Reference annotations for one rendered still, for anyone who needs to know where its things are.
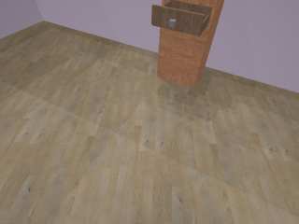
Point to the handle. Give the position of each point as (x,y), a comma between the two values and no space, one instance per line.
(172,23)

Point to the cabinet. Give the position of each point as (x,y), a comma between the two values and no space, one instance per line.
(182,57)

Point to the drawer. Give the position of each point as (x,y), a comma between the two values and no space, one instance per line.
(190,18)

